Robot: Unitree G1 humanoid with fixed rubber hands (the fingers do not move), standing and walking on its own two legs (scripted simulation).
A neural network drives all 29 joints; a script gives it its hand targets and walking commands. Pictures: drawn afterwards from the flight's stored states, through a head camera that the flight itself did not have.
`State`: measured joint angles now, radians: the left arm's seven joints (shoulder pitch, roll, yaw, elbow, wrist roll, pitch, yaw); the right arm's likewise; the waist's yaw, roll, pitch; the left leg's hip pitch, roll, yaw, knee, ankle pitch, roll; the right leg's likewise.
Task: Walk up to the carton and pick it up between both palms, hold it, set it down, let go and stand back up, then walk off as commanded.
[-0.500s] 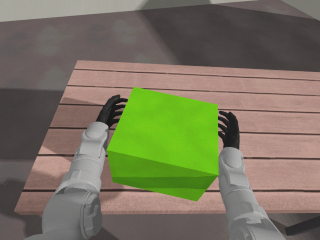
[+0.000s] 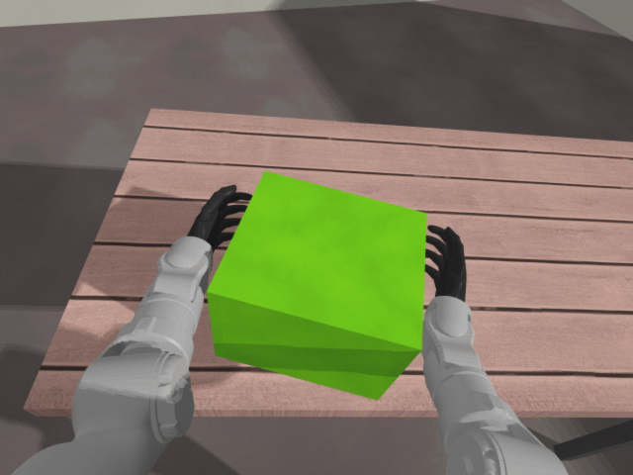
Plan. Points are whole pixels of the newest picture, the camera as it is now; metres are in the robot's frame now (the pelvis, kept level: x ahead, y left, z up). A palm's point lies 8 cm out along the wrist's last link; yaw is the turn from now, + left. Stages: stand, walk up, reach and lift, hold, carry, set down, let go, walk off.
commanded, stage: set down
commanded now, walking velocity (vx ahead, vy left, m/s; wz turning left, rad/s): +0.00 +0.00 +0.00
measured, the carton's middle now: (320, 284) +0.38 -0.01 +0.00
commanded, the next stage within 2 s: none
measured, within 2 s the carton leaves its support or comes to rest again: rests again in 1.68 s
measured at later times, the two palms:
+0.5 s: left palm (205, 239) +0.43 +0.15 +0.04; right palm (445, 291) +0.34 -0.17 +0.04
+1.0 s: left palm (202, 243) +0.43 +0.15 +0.03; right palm (442, 290) +0.34 -0.17 +0.03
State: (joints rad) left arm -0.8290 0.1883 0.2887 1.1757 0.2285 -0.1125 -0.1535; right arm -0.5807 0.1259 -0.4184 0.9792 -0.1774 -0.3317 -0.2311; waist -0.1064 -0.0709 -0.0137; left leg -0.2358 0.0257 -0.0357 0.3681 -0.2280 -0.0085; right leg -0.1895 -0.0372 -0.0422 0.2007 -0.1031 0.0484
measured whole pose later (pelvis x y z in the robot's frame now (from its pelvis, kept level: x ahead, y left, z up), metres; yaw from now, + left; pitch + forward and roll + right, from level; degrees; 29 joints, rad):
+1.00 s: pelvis +0.00 +0.00 +0.00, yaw +0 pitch +7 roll -2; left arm -0.84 0.20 0.35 1.22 0.31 -0.21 -0.17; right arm -0.62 0.15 -0.51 1.07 -0.24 -0.49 -0.23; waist -0.11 -0.09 -0.01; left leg -0.27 0.03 -0.04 0.37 -0.22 -0.01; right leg -0.22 -0.04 -0.04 0.20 -0.10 0.05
